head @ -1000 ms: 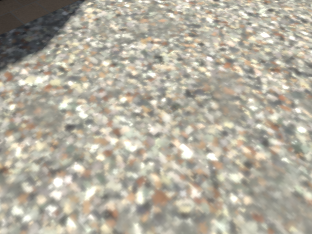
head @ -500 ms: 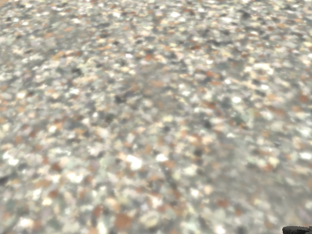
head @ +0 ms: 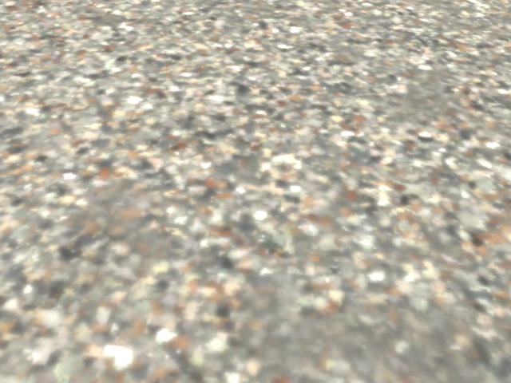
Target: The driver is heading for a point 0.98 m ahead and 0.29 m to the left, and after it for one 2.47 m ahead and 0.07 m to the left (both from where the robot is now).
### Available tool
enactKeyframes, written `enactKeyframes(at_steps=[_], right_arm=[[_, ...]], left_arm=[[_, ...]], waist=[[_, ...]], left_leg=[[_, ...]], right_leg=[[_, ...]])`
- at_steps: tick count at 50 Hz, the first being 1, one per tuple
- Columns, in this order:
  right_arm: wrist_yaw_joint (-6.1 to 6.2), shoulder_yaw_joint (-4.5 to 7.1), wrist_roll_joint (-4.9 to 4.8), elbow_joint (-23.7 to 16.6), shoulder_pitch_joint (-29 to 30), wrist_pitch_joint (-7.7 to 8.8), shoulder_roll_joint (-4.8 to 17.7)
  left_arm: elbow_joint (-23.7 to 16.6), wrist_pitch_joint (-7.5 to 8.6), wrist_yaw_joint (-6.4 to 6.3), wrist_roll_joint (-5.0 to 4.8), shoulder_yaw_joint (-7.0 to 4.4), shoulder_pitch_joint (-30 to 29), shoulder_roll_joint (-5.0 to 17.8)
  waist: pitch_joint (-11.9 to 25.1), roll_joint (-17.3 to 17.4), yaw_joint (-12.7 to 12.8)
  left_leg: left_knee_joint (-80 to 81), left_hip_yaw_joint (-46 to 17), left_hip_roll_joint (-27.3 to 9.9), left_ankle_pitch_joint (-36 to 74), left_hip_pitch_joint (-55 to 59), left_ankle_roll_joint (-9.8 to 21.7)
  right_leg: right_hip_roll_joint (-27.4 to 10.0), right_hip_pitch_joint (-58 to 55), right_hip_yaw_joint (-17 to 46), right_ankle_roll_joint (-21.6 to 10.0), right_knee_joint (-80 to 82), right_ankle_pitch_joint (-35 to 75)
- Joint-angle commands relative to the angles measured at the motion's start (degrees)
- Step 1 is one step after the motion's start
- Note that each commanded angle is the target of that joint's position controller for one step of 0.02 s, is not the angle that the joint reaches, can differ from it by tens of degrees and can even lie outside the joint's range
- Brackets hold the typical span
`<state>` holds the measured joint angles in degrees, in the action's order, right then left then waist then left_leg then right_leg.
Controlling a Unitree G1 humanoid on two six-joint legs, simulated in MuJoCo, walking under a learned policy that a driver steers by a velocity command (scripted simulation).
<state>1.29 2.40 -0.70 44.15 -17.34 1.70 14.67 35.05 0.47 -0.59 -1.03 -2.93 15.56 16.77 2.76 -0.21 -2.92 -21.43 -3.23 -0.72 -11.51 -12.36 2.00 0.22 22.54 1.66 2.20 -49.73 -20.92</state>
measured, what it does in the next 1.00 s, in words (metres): walks ahead, turning left: right foot, then left foot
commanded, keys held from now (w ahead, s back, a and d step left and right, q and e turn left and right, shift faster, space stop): w+shift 0.30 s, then w+q+shift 0.70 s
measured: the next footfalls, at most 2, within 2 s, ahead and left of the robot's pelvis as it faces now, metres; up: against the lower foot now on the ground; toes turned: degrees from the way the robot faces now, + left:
right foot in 0.14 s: +0.03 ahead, -0.15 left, +0.00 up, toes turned +0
left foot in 0.60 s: +0.49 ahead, +0.11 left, +0.00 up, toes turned +10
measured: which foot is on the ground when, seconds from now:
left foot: down 0.00-0.14, up 0.16-0.58, down 0.60-1.00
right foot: up 0.00-0.12, down 0.14-0.60, up 0.62-1.00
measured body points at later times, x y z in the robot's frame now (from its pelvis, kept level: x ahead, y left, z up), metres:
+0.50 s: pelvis +0.21 -0.02 -0.03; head +0.25 -0.03 +0.41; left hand +0.14 +0.25 -0.15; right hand +0.46 -0.22 -0.11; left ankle +0.44 +0.13 -0.70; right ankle -0.01 -0.15 -0.75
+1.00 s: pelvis +0.64 +0.08 -0.03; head +0.66 +0.11 +0.42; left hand +0.80 +0.40 -0.05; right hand +0.77 -0.18 -0.13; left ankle +0.45 +0.10 -0.75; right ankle +0.91 +0.04 -0.72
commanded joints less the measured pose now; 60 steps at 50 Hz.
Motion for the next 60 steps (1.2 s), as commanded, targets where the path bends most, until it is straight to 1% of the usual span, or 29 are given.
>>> enactKeyframes(at_steps=[1, 6, 7, 8, 9, 11, 14, 18, 24, 27, 29, 30, 31, 32, 33, 34, 35, 38, 42, 44, 49, 51, 52, 53, 54, 56, 57, 58, 60], right_arm=[[-0.29, 2.99, -0.73, -3.8, 1.3, 1.5, 12.6], [-1.76, 1.14, -1.29, -5.6, 3.9, 1.79, 8.4], [-2.28, -0.52, -0.59, -7.9, 8.1, 2.51, 3.2], [-2.7, -1.21, -0.62, -10.7, 8.9, 4.38, 1.3], [-2.7, -0.53, -2.27, -12.5, 11.4, 5.57, 4.6], [-3.28, 0.07, -1.85, -11.5, 10.9, 5.73, 6.8], [-4.06, 0.05, -0.2, -10.4, 10.5, 5.09, 5.9], [-4.35, -0.64, -0.68, -10.3, 14.5, 4.08, 4.6], [-6.92, -1.11, -1.96, -13.3, 23.9, 4.34, 3.3], [-6.78, 0.42, -1.88, -14.6, 20.7, 3.51, 6.5], [-5.82, 3.66, -2.28, -9.3, -2.2, 2.26, 12.9], [-4.55, 5.02, -2.22, -6.0, -12.3, 1.16, 16.3], [-4.22, 5.73, -1.72, -7.4, -9.0, 1.6, 20.7], [-3.79, 4.82, -0.85, -7.2, -11.6, 1.9, 14.8], [-3.5, 4.34, 0.24, -6.7, -11.7, 2.49, 13.3], [-3.69, 4.27, 0.45, -6.8, -8.6, 3.29, 13.4], [-3.69, 3.68, 0.66, -7.6, -4.2, 3.7, 11.5], [-2.89, 2.63, -0.09, -8.7, 1.0, 3.31, 8.2], [-1.02, 2.49, -1.21, -7.2, -0.4, 3.55, 8.7], [-0.8, 2.99, -1.69, -5.9, -3.2, 3.18, 9.8], [-0.05, 3.6, -2.57, -3.6, -5.8, 2.32, 9.6], [-0.58, 3.74, -0.89, -3.7, -4.3, 1.39, 10.4], [-1.25, 2.37, 1.18, -5.7, -1.5, 1.19, 7.3], [-1.89, -0.2, -1.31, -7.6, -13.6, 1.81, -1.4], [-1.22, -0.73, -4.09, -7.6, -12.1, 1.66, 3.0], [-0.93, 0.93, -1.7, -8.7, 1.2, 1.14, 9.6], [-1.28, 1.02, -0.36, -10.2, 5.7, 1.32, 8.8], [-1.85, 1.16, -0.94, -10.9, 5.6, 1.0, 7.5], [-2.21, 0.92, -2.48, -11.5, 5.1, -0.41, 5.0]], left_arm=[[-5.4, 3.43, 0.22, -0.51, -0.63, -5.7, 3.5], [-1.2, 4.73, 0.35, -0.99, -0.54, 4.1, 2.5], [0.5, 4.83, 0.02, -0.78, -1.25, 12.7, 5.0], [0.2, 4.5, 0.48, -0.04, -2.89, 14.8, 11.6], [1.2, 4.91, 0.81, 0.09, -3.55, 15.9, 12.4], [0.3, 5.51, 1.3, 1.04, -1.55, 12.4, 7.4], [0.7, 5.28, 1.41, 1.01, -0.43, 9.4, 5.6], [3.4, 5.93, 0.64, 1.25, -0.16, 8.8, 5.6], [8.3, 5.98, 0.58, 0.98, -0.2, 12.4, 7.3], [9.1, 4.62, -0.38, 2.41, -0.84, 12.0, 10.8], [7.9, 3.24, -1.22, 2.83, -1.49, 8.3, 13.0], [6.2, 4.12, -1.73, 3.08, -1.0, 9.0, 11.3], [3.0, 6.85, 0.02, 1.71, 2.18, 15.8, 0.9], [1.6, 9.71, 0.7, 0.12, 1.17, 7.5, 8.2], [-1.1, 10.59, 0.67, -2.07, 1.16, 0.1, 8.1], [-2.2, 11.06, 0.22, -1.27, 1.8, -2.7, 6.7], [-1.7, 10.8, -0.13, 0.3, 1.57, -2.9, 6.1], [-1.0, 8.15, 0.31, 1.55, 1.07, 0.4, 5.6], [-5.9, 8.13, 0.18, 3.5, 1.78, -12.3, 3.4], [-7.5, 8.55, 0.52, 2.73, 2.0, -17.4, 1.7], [-9.2, 9.13, 0.51, -0.89, -0.93, -20.7, 6.9], [-6.9, 9.34, 0.1, -1.59, -3.38, -7.2, 10.5], [-5.1, 8.54, -0.65, -1.39, -3.79, 7.3, 11.7], [-2.6, 8.22, 0.02, 1.24, -4.5, 12.5, 16.5], [-2.8, 7.96, 0.9, 1.05, -4.04, 11.3, 12.2], [-2.5, 6.6, 0.07, 1.31, -2.98, 6.4, 7.2], [-1.2, 6.19, 0.08, 2.06, -2.87, 5.6, 7.1], [-0.2, 6.35, -0.02, 2.7, -2.47, 3.9, 6.1], [1.7, 6.61, 0.6, 1.42, -1.72, 1.8, 3.0]], waist=[[-3.9, 11.9, -0.3], [-2.2, 5.1, 5.8], [0.6, -1.6, 10.1], [0.0, -12.5, 9.7], [-2.6, -11.3, 10.3], [-5.7, -7.1, 8.0], [-8.4, -4.8, 5.2], [-11.1, -5.9, 5.4], [-13.8, -4.7, 7.6], [-6.2, -11.9, 3.0], [6.2, -11.8, -9.1], [11.0, -3.5, -11.1], [18.9, 20.1, -1.3], [24.8, 10.9, -6.7], [13.3, 7.0, -6.1], [5.0, -2.7, -2.4], [2.0, -4.8, 0.9], [-5.5, 0.2, 6.4], [-11.7, 1.3, 3.0], [-9.8, 2.2, -0.2], [-7.2, 6.0, -0.8], [2.6, 6.8, 7.1], [13.8, 6.6, 13.9], [25.5, -21.5, 7.3], [23.5, -25.8, 8.4], [5.8, -6.1, 10.8], [0.2, -1.4, 10.1], [-2.3, -3.1, 7.6], [-4.8, -5.4, 5.2]], left_leg=[[12.8, -14.3, -11.8, -18.7, -0.9, 9.3], [0.5, -9.7, -8.7, -17.3, -15.6, 7.1], [-15.3, -4.2, -3.9, -15.7, -27.0, 3.4], [-31.1, 3.1, 0.1, -14.9, -42.9, 0.9], [-40.6, -0.8, -3.5, -14.5, -51.5, 1.3], [-47.2, -1.2, -5.7, -6.6, -54.8, 1.0], [-44.0, -0.2, -6.9, 1.7, -49.4, -1.3], [-34.5, 2.6, -5.1, 14.9, -40.9, -2.7], [-16.3, 7.0, -1.1, 19.5, -31.3, 2.8], [-18.6, 13.1, 5.6, 8.3, -21.9, 6.5], [-16.7, 12.8, 8.3, 6.9, 5.4, 10.2], [-18.0, -0.7, 2.5, 0.9, 28.1, 11.7], [-5.7, -38.7, -14.2, -20.0, 46.8, 25.0], [4.1, -49.7, -13.8, -32.1, 46.0, 22.1], [6.1, -43.8, -12.7, -26.7, 37.1, 18.6], [7.2, -38.4, -10.8, -18.3, 24.4, 17.4], [7.1, -32.4, -8.4, -11.8, 14.8, 16.9], [11.0, -25.0, -3.4, -7.8, -1.7, 18.0], [12.1, -16.3, 2.3, 2.3, -16.4, 15.3], [11.1, -15.4, 3.4, 1.5, -18.6, 12.3], [1.9, -24.5, -0.8, 4.2, 0.9, 9.2], [-14.6, -22.4, 0.1, 23.7, 5.9, 6.2], [-31.8, -19.6, 1.2, 21.3, -2.8, 4.5], [-54.7, -12.6, 9.5, -18.4, -25.2, 1.4], [-62.9, -9.1, 3.0, -17.0, -34.0, 1.5], [-61.7, -4.6, -1.3, -8.8, -36.1, 1.2], [-59.1, -3.8, -3.2, -7.4, -34.9, 1.5], [-57.3, -4.3, -5.3, -6.0, -32.4, 1.6], [-56.1, -3.4, -7.6, -7.0, -31.8, 2.1]], right_leg=[[0.6, -1.1, -3.1, -2.0, 12.6, -1.2], [-0.4, -24.1, -4.1, -6.4, 27.8, 7.9], [-9.3, -35.2, 8.0, -8.5, 31.0, -0.3], [-20.8, -41.1, 28.8, -14.7, 35.0, -12.9], [-25.3, -37.8, 37.7, -19.6, 37.9, -24.0], [-20.5, -35.5, 29.9, -17.7, 37.6, -18.9], [-15.1, -25.4, 20.4, -16.3, 41.6, -8.7], [-11.2, -17.8, 4.8, -12.9, 45.7, 7.9], [-13.4, -25.5, -7.9, -8.6, 47.4, 25.5], [-15.2, -34.1, -10.8, -7.1, 32.8, 75.9], [-14.6, -27.1, -12.0, -5.5, 5.2, 89.6], [-11.1, -7.3, -9.0, -3.9, -14.2, 59.9], [2.7, 18.5, -1.7, -0.2, -39.7, -4.1], [1.2, 22.0, 9.6, -3.6, -40.9, -1.2], [-0.8, 24.5, 8.7, -4.6, -38.8, -0.2], [-2.8, 22.5, 8.0, -5.1, -33.2, 1.5], [-4.8, 18.7, 7.9, -5.0, -28.4, 2.4], [-6.6, 14.5, 6.6, -2.6, -20.9, 2.6], [-4.0, 7.9, 1.5, 0.9, 0.1, 20.3], [-0.7, -0.8, -0.1, 1.3, 11.1, 29.9], [0.3, -2.2, 5.4, 1.1, 23.7, 25.8], [0.0, -15.5, 3.7, -1.9, 22.6, 19.5], [-7.0, -35.1, 8.1, -4.7, 15.4, 11.3], [-24.2, -58.4, 41.8, -15.6, 24.3, -13.5], [-26.3, -56.1, 54.2, -14.6, 31.4, -32.4], [-20.3, -39.5, 33.7, -9.9, 32.4, -13.7], [-18.1, -31.8, 26.3, -9.4, 33.1, -3.0], [-17.0, -26.1, 21.5, -9.4, 34.4, 1.7], [-15.5, -21.1, 14.0, -9.2, 36.7, 5.3]])
Velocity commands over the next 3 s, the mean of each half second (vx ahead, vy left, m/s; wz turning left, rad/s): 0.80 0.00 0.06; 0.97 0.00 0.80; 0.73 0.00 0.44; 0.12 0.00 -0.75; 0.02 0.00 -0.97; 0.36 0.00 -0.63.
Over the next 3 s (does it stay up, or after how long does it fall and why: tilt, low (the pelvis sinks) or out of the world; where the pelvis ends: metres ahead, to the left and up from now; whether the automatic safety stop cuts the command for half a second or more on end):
stays up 1.13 0.27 -0.01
